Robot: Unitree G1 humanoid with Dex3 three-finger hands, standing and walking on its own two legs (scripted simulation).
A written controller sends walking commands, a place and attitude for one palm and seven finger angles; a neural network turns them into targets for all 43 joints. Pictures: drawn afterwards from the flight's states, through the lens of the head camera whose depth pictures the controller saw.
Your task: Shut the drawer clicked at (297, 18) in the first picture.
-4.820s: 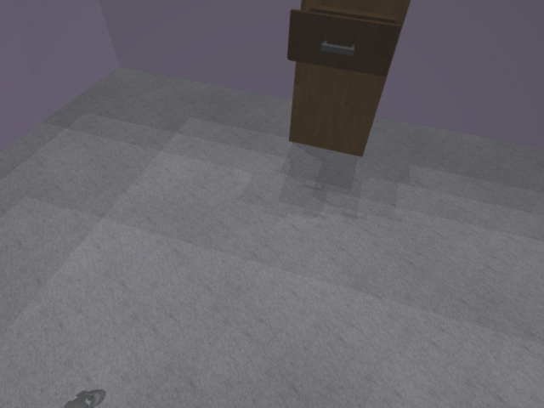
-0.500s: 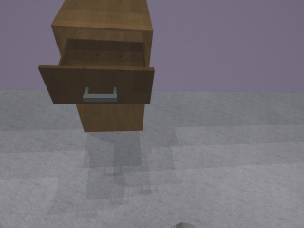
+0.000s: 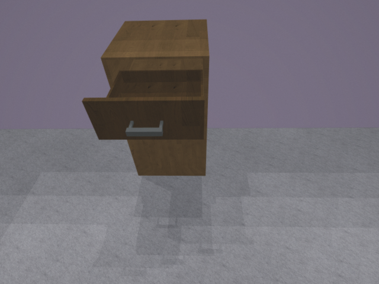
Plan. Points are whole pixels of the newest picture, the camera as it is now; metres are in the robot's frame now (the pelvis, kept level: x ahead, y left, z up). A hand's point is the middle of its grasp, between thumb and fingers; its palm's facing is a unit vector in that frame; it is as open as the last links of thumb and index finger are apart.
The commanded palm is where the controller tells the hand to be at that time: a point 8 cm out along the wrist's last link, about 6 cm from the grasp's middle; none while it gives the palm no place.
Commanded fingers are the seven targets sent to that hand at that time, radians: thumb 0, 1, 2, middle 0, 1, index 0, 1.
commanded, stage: take the last steps up to it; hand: left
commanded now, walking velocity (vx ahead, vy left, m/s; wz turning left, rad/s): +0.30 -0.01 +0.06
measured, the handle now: (145, 127) +0.61 +0.20 -0.05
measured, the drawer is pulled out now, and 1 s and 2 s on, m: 0.30 0.30 0.30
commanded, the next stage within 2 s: come to a stop and stand still in 0.96 s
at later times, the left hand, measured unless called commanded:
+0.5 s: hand out of the picture +0.05 +0.23 -0.18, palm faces +0.06 -0.99 -0.14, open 7.4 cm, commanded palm none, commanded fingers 0.00 0.90 0.90 -0.20 -0.30 -0.20 -0.30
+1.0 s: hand (145, 216) +0.35 +0.17 -0.17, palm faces +0.03 -0.98 -0.21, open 7.2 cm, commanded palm none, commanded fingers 0.00 0.90 0.90 -0.20 -0.30 -0.20 -0.30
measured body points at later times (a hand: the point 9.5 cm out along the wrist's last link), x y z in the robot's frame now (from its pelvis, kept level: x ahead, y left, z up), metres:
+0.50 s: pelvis +0.09 +0.06 +0.00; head +0.10 +0.09 +0.45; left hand +0.05 +0.29 -0.17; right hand +0.11 -0.17 -0.14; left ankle +0.07 +0.15 -0.74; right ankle +0.08 -0.08 -0.66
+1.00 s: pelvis +0.25 -0.01 -0.01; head +0.27 -0.02 +0.44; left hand +0.34 +0.22 -0.15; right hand +0.20 -0.23 -0.18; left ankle +0.20 +0.12 -0.66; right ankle +0.32 -0.09 -0.74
